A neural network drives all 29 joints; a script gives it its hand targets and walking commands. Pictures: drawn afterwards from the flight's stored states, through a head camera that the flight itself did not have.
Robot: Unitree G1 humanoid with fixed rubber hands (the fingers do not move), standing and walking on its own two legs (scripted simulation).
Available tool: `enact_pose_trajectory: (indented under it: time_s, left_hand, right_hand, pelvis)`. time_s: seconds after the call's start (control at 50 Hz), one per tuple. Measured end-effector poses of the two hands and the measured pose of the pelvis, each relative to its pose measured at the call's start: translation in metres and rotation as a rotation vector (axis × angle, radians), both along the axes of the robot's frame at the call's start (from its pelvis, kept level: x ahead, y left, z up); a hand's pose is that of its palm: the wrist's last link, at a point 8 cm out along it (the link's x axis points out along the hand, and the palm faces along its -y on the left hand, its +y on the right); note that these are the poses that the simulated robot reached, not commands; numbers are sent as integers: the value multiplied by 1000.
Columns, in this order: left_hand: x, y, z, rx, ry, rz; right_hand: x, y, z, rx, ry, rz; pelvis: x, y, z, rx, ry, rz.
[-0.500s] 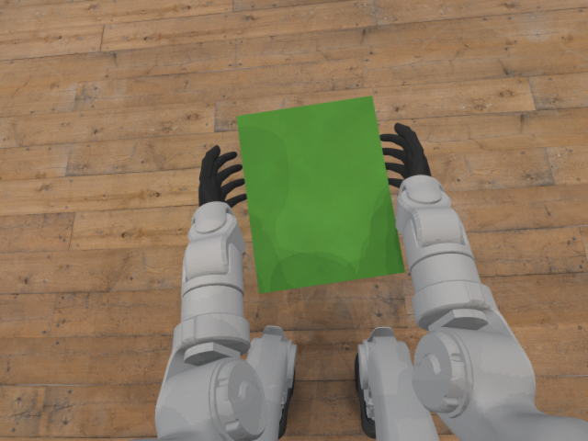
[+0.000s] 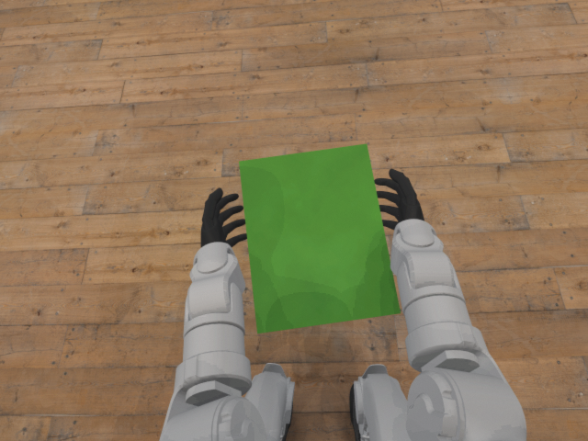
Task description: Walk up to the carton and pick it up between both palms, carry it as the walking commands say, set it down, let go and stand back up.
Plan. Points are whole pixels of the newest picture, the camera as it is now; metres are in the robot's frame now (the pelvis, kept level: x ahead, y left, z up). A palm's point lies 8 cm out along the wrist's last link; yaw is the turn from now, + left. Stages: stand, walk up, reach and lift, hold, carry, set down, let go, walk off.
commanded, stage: reach and lift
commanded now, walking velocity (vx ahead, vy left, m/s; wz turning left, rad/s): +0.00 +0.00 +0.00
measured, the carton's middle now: (313, 245) +0.41 +0.03 -0.12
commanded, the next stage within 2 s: none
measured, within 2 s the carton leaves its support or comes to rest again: neither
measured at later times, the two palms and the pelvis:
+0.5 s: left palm (192, 235) +0.36 +0.17 +0.04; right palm (419, 220) +0.39 -0.10 +0.03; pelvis +0.02 +0.00 +0.06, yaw +0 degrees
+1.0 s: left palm (159, 225) +0.35 +0.17 +0.11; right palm (435, 209) +0.37 -0.10 +0.10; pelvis +0.03 +0.00 +0.10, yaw +0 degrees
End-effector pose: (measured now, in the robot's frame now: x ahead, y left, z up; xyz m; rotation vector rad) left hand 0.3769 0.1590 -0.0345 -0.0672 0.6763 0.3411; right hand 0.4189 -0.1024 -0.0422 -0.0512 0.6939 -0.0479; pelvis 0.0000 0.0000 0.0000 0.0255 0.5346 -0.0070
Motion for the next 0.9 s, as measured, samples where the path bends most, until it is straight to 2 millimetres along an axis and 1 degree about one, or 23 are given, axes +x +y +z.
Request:
enact_pose_trajectory:
  time_s: [0.5, 0.9]
  left_hand:
    - [-13, 8, 75, 28, 9, -51]
    - [-25, 12, 131, 44, 8, -70]
  right_hand:
    - [-26, 3, 71, 16, 5, 15]
    - [-42, 5, 128, 21, -5, 32]
  pelvis:
    - [15, 2, 61, -5, -174, 4]
    - [31, -1, 98, -11, -360, 9]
